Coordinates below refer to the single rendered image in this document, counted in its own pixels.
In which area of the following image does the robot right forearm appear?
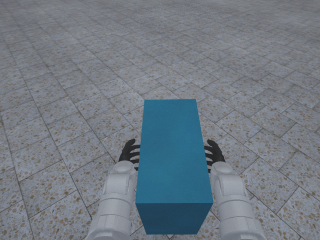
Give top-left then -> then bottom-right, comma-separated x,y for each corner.
210,161 -> 267,240

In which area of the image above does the left robot hand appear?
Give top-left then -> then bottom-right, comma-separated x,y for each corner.
118,139 -> 141,171

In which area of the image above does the robot left forearm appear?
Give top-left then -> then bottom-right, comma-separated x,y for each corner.
85,160 -> 137,240

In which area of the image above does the carton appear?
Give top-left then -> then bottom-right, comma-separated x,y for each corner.
135,99 -> 214,235

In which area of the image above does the right robot hand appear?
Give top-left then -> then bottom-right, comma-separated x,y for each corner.
204,139 -> 226,173

